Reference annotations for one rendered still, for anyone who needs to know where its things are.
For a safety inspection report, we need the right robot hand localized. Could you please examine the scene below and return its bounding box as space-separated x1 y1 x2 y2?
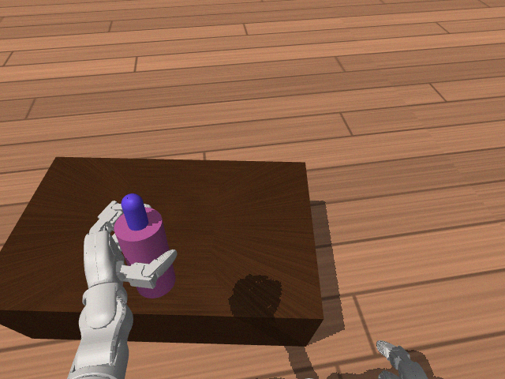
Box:
376 340 428 379

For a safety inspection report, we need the left robot arm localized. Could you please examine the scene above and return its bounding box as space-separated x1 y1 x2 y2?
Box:
67 282 133 379

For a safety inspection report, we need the bottle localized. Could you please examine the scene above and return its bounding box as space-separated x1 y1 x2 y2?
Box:
114 193 175 298

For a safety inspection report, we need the left robot hand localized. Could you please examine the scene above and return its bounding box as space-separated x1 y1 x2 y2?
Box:
84 201 178 289

